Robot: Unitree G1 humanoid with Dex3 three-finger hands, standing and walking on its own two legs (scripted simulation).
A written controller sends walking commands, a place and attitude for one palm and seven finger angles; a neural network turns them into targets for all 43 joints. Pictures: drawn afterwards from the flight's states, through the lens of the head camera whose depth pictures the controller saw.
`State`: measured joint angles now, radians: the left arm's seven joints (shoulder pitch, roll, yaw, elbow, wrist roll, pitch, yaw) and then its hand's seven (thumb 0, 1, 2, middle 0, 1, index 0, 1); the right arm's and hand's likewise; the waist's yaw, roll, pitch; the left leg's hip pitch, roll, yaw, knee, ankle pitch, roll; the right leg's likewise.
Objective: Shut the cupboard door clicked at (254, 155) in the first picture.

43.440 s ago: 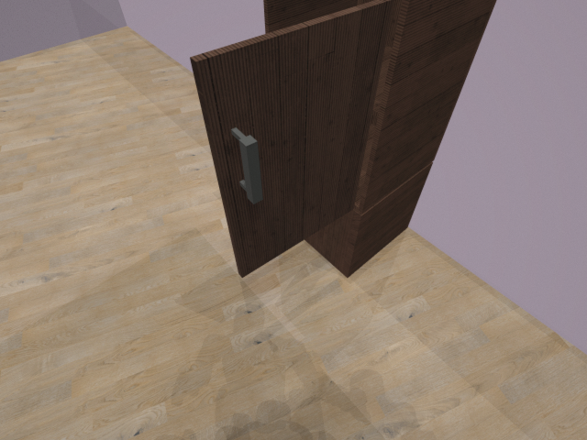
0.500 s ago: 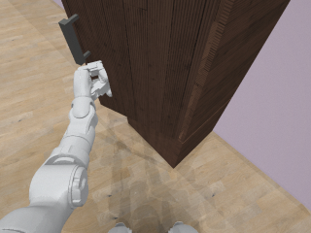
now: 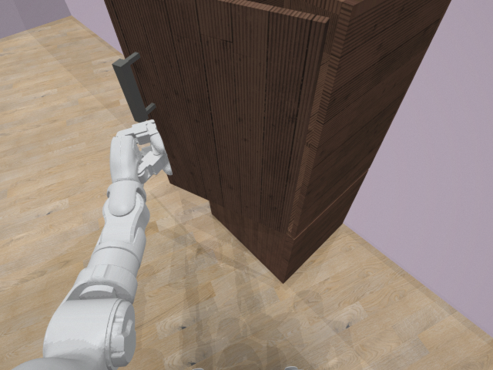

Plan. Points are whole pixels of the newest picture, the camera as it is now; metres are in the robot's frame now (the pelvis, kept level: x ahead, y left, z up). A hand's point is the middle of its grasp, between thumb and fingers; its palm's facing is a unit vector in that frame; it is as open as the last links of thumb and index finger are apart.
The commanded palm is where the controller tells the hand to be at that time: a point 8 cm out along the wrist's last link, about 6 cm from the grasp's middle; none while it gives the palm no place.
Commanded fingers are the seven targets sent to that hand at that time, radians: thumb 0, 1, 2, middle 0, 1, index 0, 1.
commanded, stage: draw the hand back to the body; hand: left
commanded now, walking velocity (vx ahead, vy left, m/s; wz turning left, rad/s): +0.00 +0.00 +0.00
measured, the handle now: (138, 88) +0.66 +0.21 +0.09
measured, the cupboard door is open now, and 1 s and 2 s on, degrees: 19 19 19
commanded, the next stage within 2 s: step back with the hand held close in 1.38 s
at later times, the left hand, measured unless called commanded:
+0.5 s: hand (79, 227) +0.29 +0.20 +0.14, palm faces +0.18 -0.96 -0.19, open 3.1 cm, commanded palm +0.26 +0.25 +0.17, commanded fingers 0.00 0.90 0.90 -0.86 -1.02 -0.86 -1.02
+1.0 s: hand out of the picture +0.20 +0.29 +0.20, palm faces +0.46 -0.78 -0.41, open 6.1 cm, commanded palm +0.15 +0.32 +0.22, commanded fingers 0.00 0.90 0.90 -0.20 -0.30 -0.20 -0.30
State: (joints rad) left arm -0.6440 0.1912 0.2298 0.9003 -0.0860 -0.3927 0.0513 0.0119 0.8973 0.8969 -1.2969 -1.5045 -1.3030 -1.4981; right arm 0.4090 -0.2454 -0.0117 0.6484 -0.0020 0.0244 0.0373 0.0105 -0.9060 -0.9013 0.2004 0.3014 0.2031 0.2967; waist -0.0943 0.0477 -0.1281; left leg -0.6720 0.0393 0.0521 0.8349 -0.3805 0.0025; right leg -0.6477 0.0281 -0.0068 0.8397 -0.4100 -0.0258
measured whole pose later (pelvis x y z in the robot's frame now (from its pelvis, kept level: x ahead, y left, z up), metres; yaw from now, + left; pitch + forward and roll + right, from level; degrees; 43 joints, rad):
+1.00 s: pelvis +0.02 +0.02 +0.04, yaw +2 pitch -4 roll +0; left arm 0.47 0.36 0.33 -0.36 -0.08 -0.06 0.09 0.01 0.89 0.90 -0.44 -0.56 -0.45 -0.56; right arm 0.22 -0.23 0.03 0.63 0.02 -0.04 -0.06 0.02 -0.90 -0.90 0.20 0.30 0.20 0.30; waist 0.06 0.08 -0.02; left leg -0.12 -0.01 0.03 0.43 -0.25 0.02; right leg -0.07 -0.01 -0.03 0.40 -0.27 0.00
